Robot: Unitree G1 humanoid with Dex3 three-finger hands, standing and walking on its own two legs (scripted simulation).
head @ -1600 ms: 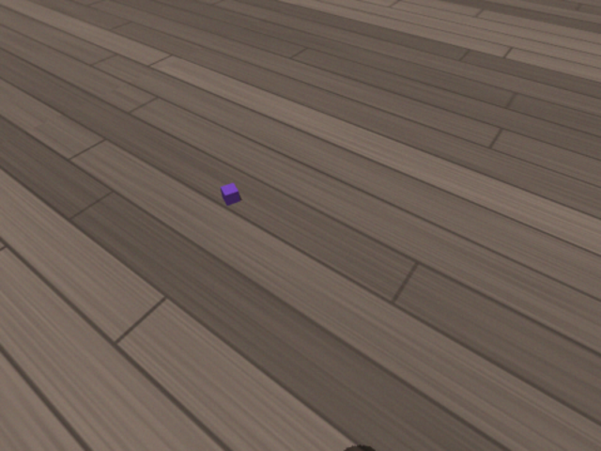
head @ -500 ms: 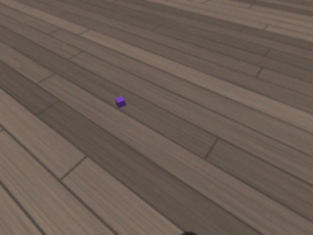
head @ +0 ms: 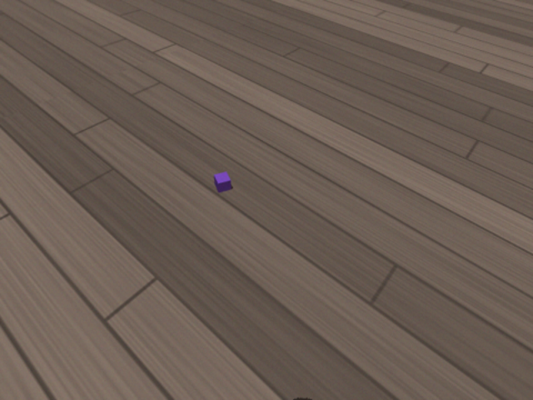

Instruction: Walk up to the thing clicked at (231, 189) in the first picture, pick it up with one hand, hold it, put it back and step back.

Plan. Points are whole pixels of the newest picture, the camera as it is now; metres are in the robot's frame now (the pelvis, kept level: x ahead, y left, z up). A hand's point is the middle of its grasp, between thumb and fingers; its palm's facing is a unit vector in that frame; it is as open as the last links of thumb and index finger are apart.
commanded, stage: walk up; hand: left
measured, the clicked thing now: (222, 182) +1.23 +0.19 -0.73
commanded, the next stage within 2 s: none
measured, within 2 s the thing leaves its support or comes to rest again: neither
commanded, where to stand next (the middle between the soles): +0.88 -0.06 m, yaw +0 degrees
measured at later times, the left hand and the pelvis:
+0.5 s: hand (150, 293) +0.33 +0.22 -0.11, palm faces -0.03 -0.93 -0.37, open 7.4 cm; pelvis +0.23 -0.04 +0.00, yaw -1 degrees
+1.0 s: hand (160, 224) +0.51 +0.25 -0.14, palm faces -0.10 -0.94 -0.32, open 7.4 cm; pelvis +0.44 -0.02 +0.01, yaw -2 degrees
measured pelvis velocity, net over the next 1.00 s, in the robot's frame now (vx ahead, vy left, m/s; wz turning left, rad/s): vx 0.44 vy -0.02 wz -0.03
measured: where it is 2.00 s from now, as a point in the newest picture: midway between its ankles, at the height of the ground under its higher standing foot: (275, 261)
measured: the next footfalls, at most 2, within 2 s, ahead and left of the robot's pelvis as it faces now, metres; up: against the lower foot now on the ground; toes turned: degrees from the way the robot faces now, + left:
right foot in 0.30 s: +0.30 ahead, -0.16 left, +0.00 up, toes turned -5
left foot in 0.70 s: +0.47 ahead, +0.10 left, +0.00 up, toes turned +6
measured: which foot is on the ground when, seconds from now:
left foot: down 0.00-0.34, up 0.36-0.68, down 0.70-1.00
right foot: up 0.00-0.28, down 0.30-0.72, up 0.74-1.00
